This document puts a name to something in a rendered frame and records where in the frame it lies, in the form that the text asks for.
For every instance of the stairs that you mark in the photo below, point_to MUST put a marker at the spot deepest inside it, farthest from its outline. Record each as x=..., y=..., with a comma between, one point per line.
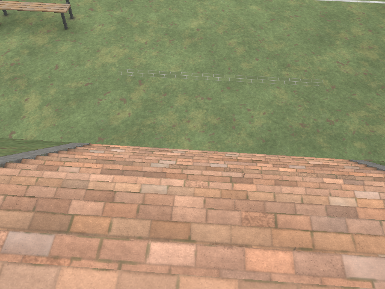
x=205, y=213

